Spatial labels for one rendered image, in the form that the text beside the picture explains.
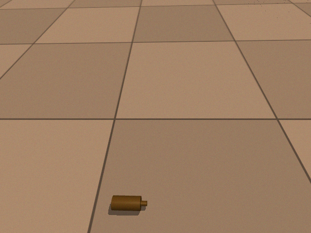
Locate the bottle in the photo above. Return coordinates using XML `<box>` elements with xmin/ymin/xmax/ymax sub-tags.
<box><xmin>111</xmin><ymin>195</ymin><xmax>147</xmax><ymax>211</ymax></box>

